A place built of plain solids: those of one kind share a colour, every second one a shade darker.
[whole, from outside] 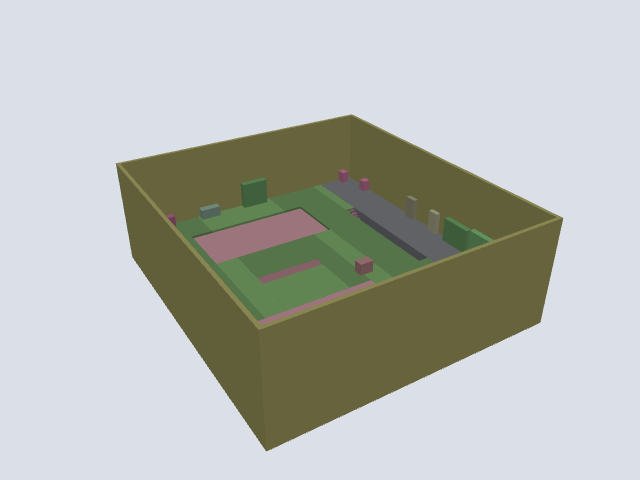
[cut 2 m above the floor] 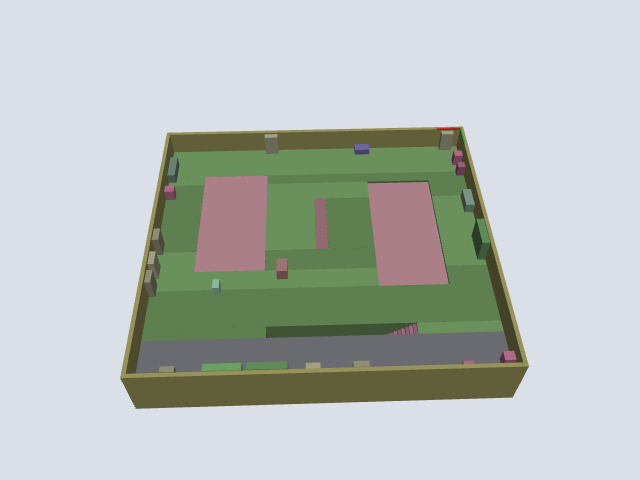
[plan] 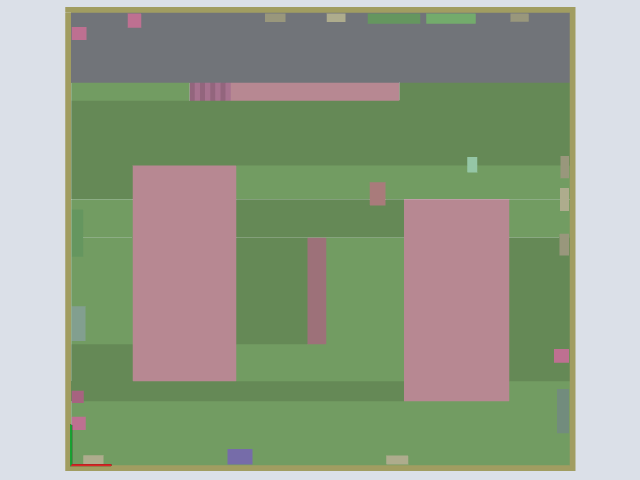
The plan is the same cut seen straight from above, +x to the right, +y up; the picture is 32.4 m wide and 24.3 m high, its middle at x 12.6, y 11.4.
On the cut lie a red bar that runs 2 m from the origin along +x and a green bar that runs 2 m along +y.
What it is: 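A vehicle workshop, tram depot or goods shed with inspection pits, wash bays, truck wells or a traverser pit in its floor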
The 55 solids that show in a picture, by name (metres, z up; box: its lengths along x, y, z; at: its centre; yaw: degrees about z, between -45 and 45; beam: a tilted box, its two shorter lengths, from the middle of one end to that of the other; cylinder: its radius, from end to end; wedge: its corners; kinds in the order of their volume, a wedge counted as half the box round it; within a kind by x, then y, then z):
{
 "floor_1": {"box": [3.12, 1.87, 2.4], "at": [1.56, 5.18, -1.2]},
 "floor_2": {"box": [3.12, 5.4, 2.4], "at": [1.56, 8.82, -1.2]},
 "floor_3": {"box": [3.12, 1.95, 2.4], "at": [1.56, 12.49, -1.2]},
 "floor_4": {"box": [3.12, 1.7, 2.4], "at": [1.56, 14.32, -1.2]},
 "floor_5": {"box": [6.0, 0.91, 2.4], "at": [3.0, 18.91, -1.2]},
 "floor_6": {"box": [16.85, 1.01, 2.4], "at": [8.43, 3.75, -1.2]},
 "floor_7": {"box": [3.61, 5.4, 2.4], "at": [10.16, 8.82, -1.2]},
 "floor_8": {"box": [8.49, 1.87, 2.4], "at": [12.61, 5.18, -1.2]},
 "floor_9": {"box": [8.49, 1.95, 2.4], "at": [12.61, 12.49, -1.2]},
 "floor_10": {"box": [25.24, 3.24, 2.4], "at": [12.62, 1.62, -1.2]},
 "floor_11": {"box": [25.24, 3.28, 2.4], "at": [12.62, 16.81, -1.2]},
 "floor_12": {"box": [3.93, 5.4, 2.4], "at": [14.88, 8.82, -1.2]},
 "floor_13": {"box": [16.88, 1.7, 2.4], "at": [16.8, 14.32, -1.2]},
 "floor_14": {"box": [8.62, 0.91, 2.4], "at": [20.93, 18.91, -1.2]},
 "floor_15": {"box": [3.06, 1.01, 2.4], "at": [23.71, 3.75, -1.2]},
 "floor_16": {"box": [3.06, 1.87, 2.4], "at": [23.71, 5.18, -1.2]},
 "floor_17": {"box": [3.06, 5.4, 2.4], "at": [23.71, 8.82, -1.2]},
 "floor_18": {"box": [3.06, 1.95, 2.4], "at": [23.71, 12.49, -1.2]},
 "wall_1": {"box": [0.3, 22.9, 9.04], "at": [-0.15, 11.45, 2.12]},
 "wall_2": {"box": [25.84, 0.3, 9.04], "at": [12.62, -0.15, 2.12]},
 "wall_3": {"box": [25.84, 0.3, 9.04], "at": [12.62, 23.05, 2.12]},
 "wall_4": {"box": [0.3, 22.9, 9.04], "at": [25.39, 11.45, 2.12]},
 "bay_floor_1": {"box": [5.24, 10.92, 2.19], "at": [5.74, 9.71, -1.3]},
 "bay_floor_2": {"box": [10.62, 0.91, 0.78], "at": [11.31, 18.91, -2.01]},
 "bay_floor_3": {"box": [5.33, 10.23, 2.4], "at": [19.52, 8.36, -1.2]},
 "bay_cover_1": {"box": [0.95, 5.4, 2.39], "at": [12.45, 8.82, -1.2]},
 "rack_1": {"box": [0.59, 2.4, 2.4], "at": [0.33, 11.75, 1.15]},
 "rack_2": {"box": [2.66, 0.53, 2.15], "at": [16.35, 22.61, 1.02]},
 "rack_3": {"box": [2.51, 0.52, 2.37], "at": [19.23, 22.61, 1.14]},
 "cupboard_1": {"box": [1.03, 0.47, 1.89], "at": [1.12, 0.27, 0.9]},
 "cupboard_2": {"box": [1.04, 0.44, 2.01], "at": [10.33, 22.65, 0.95]},
 "cupboard_3": {"box": [0.95, 0.43, 1.96], "at": [13.41, 22.66, 0.93]},
 "cupboard_4": {"box": [1.12, 0.46, 1.92], "at": [16.51, 0.26, 0.91]},
 "cupboard_5": {"box": [0.93, 0.42, 2.05], "at": [22.7, 22.66, 0.97]},
 "cupboard_6": {"box": [0.48, 1.11, 1.87], "at": [24.97, 11.16, 0.89]},
 "cupboard_7": {"box": [0.46, 1.18, 1.91], "at": [24.98, 13.45, 0.91]},
 "cupboard_8": {"box": [0.44, 1.13, 1.85], "at": [24.99, 15.1, 0.88]},
 "bay_step_1": {"box": [0.26, 0.91, 2.22], "at": [6.13, 18.91, -1.29]},
 "bay_step_2": {"box": [0.26, 0.91, 2.04], "at": [6.39, 18.91, -1.38]},
 "bay_step_3": {"box": [0.26, 0.91, 1.86], "at": [6.65, 18.91, -1.47]},
 "bay_step_4": {"box": [0.26, 0.91, 1.68], "at": [6.91, 18.91, -1.56]},
 "bay_step_5": {"box": [0.26, 0.91, 1.5], "at": [7.17, 18.91, -1.65]},
 "bay_step_6": {"box": [0.26, 0.91, 1.32], "at": [7.43, 18.91, -1.74]},
 "bay_step_7": {"box": [0.26, 0.91, 1.14], "at": [7.69, 18.91, -1.83]},
 "bay_step_8": {"box": [0.26, 0.91, 0.96], "at": [7.95, 18.91, -1.92]},
 "bin_1": {"box": [0.61, 0.62, 1.05], "at": [0.34, 3.46, 0.47]},
 "bin_2": {"box": [0.71, 0.67, 1.14], "at": [0.39, 2.12, 0.52]},
 "bin_3": {"box": [0.75, 0.67, 1.12], "at": [0.41, 21.86, 0.51]},
 "bin_4": {"box": [0.69, 0.73, 1.07], "at": [3.21, 22.5, 0.48]},
 "bin_5": {"box": [0.76, 0.7, 1.03], "at": [24.83, 5.53, 0.47]},
 "bench_1": {"box": [0.7, 1.77, 0.94], "at": [0.38, 7.17, 0.42]},
 "bench_2": {"box": [0.62, 2.24, 0.94], "at": [24.9, 2.74, 0.42]},
 "stack_1": {"box": [0.8, 1.19, 1.04], "at": [15.52, 13.73, 0.47]},
 "crates_1": {"box": [1.27, 0.79, 0.58], "at": [8.55, 0.42, 0.24]},
 "trolley_1": {"box": [0.5, 0.78, 0.9], "at": [20.31, 15.21, 0.4]}
}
